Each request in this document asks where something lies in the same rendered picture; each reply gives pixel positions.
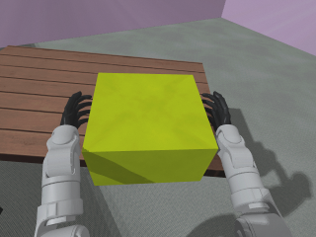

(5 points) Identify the right robot upper arm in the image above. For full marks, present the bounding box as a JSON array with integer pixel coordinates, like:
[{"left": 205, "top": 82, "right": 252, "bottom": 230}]
[{"left": 234, "top": 213, "right": 291, "bottom": 237}]

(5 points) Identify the robot right forearm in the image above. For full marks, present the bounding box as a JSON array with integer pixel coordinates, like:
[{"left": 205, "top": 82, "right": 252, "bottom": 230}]
[{"left": 214, "top": 124, "right": 293, "bottom": 237}]

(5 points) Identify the table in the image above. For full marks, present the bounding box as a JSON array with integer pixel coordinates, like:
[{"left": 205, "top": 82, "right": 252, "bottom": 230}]
[{"left": 0, "top": 45, "right": 226, "bottom": 214}]

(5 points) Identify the left robot upper arm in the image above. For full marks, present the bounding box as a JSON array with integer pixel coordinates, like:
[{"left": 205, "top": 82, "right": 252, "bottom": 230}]
[{"left": 39, "top": 224, "right": 90, "bottom": 237}]

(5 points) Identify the carton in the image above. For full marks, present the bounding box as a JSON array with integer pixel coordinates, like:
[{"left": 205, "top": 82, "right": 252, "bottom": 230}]
[{"left": 81, "top": 72, "right": 219, "bottom": 186}]

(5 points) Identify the right robot hand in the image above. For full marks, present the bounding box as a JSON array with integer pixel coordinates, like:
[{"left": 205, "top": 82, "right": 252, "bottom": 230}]
[{"left": 201, "top": 91, "right": 232, "bottom": 132}]

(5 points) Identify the left robot hand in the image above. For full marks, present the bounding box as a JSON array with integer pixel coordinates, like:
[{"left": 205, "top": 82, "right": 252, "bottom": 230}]
[{"left": 60, "top": 91, "right": 92, "bottom": 129}]

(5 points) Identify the robot left forearm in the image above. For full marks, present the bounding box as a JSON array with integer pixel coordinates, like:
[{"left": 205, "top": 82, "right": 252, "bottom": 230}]
[{"left": 34, "top": 124, "right": 84, "bottom": 237}]

